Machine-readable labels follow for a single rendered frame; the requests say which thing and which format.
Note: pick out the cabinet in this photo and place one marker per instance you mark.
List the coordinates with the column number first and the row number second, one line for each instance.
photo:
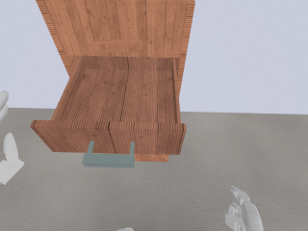
column 163, row 28

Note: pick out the drawer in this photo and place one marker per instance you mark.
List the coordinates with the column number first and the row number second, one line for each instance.
column 113, row 100

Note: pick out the right robot hand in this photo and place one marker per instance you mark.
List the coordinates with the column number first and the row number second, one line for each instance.
column 247, row 217

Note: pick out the left robot hand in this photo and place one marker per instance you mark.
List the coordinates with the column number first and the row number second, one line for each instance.
column 9, row 168

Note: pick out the handle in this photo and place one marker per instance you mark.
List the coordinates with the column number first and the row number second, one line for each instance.
column 117, row 45
column 109, row 160

